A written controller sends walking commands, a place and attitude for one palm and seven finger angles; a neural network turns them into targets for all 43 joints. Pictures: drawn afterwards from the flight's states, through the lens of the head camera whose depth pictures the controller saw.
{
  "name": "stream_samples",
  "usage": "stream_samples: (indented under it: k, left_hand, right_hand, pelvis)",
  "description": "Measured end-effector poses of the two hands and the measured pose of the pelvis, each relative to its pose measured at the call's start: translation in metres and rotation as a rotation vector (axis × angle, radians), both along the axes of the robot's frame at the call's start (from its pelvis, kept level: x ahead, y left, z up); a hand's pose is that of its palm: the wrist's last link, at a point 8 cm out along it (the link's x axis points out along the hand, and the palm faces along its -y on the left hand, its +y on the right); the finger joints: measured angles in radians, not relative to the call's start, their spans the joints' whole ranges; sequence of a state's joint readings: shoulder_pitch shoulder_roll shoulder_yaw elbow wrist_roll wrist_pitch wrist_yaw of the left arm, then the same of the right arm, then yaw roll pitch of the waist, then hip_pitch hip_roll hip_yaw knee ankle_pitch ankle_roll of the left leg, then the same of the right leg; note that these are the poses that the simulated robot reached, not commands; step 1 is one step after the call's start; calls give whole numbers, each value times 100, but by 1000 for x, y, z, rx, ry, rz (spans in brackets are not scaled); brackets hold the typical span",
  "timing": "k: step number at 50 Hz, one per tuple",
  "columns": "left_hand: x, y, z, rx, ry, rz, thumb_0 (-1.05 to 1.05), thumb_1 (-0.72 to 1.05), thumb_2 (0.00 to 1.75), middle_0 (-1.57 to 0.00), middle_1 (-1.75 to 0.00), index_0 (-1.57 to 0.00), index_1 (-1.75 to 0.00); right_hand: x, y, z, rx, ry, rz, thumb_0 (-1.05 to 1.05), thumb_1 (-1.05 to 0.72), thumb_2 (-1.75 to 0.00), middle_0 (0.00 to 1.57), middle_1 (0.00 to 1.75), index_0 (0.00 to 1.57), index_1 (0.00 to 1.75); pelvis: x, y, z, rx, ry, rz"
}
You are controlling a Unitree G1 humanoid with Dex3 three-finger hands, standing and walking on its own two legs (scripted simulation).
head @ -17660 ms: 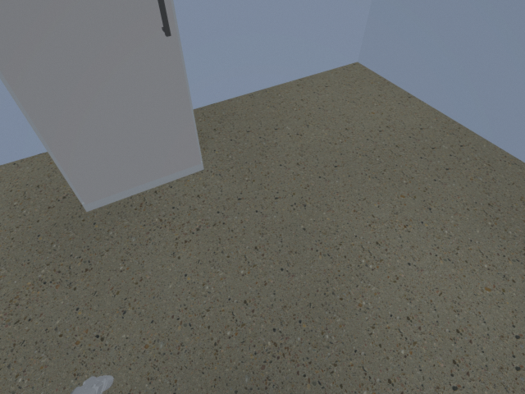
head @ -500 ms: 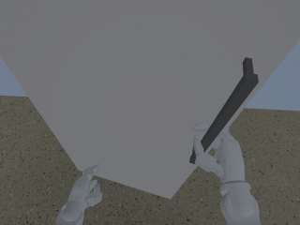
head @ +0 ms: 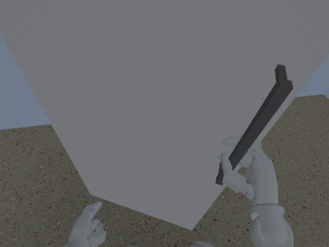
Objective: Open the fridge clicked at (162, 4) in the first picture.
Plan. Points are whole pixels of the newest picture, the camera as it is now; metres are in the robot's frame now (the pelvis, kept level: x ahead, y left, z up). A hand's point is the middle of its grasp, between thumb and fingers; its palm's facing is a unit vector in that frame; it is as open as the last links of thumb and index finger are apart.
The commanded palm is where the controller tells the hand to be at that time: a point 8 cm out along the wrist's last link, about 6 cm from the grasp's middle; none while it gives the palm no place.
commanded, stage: walk backward, drawing the door open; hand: right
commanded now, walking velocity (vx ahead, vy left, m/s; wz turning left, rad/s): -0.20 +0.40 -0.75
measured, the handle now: (242, 139) +0.31 -0.11 +0.17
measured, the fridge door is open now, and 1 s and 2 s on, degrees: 30 68 70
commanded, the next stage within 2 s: stop walking and hold the door back in 0.96 s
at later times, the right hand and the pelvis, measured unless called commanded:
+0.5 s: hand out of the picture +0.10 +0.01 +0.12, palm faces +0.41 +0.88 -0.25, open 6.1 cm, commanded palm +0.05 -0.02 +0.12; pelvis -0.09 +0.21 -0.01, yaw -24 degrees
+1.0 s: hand out of the picture -0.01 +0.14 +0.12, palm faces +0.80 +0.51 -0.31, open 6.1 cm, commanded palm -0.07 +0.14 +0.12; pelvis -0.06 +0.45 -0.01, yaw -46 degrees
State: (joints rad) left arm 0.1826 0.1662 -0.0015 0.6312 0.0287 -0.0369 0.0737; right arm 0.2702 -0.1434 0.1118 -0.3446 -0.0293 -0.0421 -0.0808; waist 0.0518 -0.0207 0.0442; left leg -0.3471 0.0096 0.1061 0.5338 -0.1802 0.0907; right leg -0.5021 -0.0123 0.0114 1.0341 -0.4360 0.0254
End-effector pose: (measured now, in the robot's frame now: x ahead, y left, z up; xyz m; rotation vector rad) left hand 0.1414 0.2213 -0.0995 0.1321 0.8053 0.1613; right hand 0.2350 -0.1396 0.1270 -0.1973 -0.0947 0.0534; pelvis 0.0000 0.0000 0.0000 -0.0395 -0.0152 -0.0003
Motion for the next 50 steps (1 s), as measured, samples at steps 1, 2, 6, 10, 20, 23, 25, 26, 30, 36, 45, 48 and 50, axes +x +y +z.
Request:
stream_samples:
  k: [1,2,6,10,20,23,25,26,30,36,45,48,50]
  left_hand:
    - [-3,7,2,19,3,-15,2,90,90,-20,-30,-20,-30]
    - [-6,13,4,37,3,-31,2,90,90,-20,-30,-20,-30]
    - [-11,32,11,88,-33,-111,2,90,90,-20,-30,-20,-30]
    - [-17,43,10,89,-91,-175,2,90,90,-20,-30,-20,-30]
    - [-17,83,-6,-48,-29,-413,1,90,90,-21,-30,-21,-30]
    - [-3,106,-18,-61,-24,-443,2,90,90,-21,-31,-21,-30]
    - [5,121,-15,-41,-25,-458,2,90,90,-21,-30,-21,-30]
    - [8,128,-12,-28,-32,-469,2,90,90,-21,-30,-21,-30]
    - [17,151,7,13,-81,-529,2,90,90,-20,-30,-20,-30]
    - [21,179,18,63,-188,-639,1,90,90,-20,-30,-20,-30]
    - [18,237,10,21,-21,-811,1,90,90,-20,-30,-21,-30]
    - [35,257,-4,-11,-9,-840,1,90,90,-21,-31,-21,-30]
    - [48,271,-13,-4,3,-856,1,90,90,-21,-31,-21,-30]
  right_hand:
    - [-8,3,0,3,1,-8,1,-69,-77,44,139,34,140]
    - [-16,6,0,8,1,-16,1,-69,-77,44,139,35,140]
    - [-47,18,-2,40,-19,-43,2,-69,-78,44,139,35,139]
    - [-75,33,-7,48,-85,-57,1,-69,-79,45,140,34,137]
    - [-146,80,-2,-18,-52,-322,0,-67,-79,45,140,35,139]
    - [-164,97,-2,-51,-59,-430,-1,-66,-80,45,140,33,140]
    - [-177,108,0,-62,-40,-472,-1,-66,-80,45,140,33,140]
    - [-184,114,0,-65,-31,-488,-1,-66,-79,45,140,33,140]
    - [-209,136,2,-55,-17,-544,-1,-66,-78,45,140,34,140]
    - [-240,169,-4,-50,-110,-605,0,-66,-80,45,140,34,139]
    - [-283,234,3,-53,-16,-862,1,-68,-80,45,140,34,139]
    - [-294,258,2,-114,-15,-971,-1,-67,-81,45,140,32,140]
    - [-302,273,3,-140,-3,-1034,-2,-66,-81,45,140,31,140]
  pelvis:
    - [-4,5,1,-5,1,-23]
    - [-9,11,2,-9,2,-45]
    - [-29,32,-2,-2,21,-126]
    - [-53,56,-14,-1,13,-180]
    - [-75,158,-8,58,-14,-350]
    - [-84,194,-14,54,-21,-394]
    - [-90,212,-10,21,-28,-425]
    - [-92,221,-8,7,-31,-440]
    - [-97,255,-1,-19,-27,-517]
    - [-104,305,-18,13,-2,-605]
    - [-83,393,4,80,-45,-738]
    - [-64,427,-8,61,-15,-777]
    - [-60,447,-11,57,-25,-810]
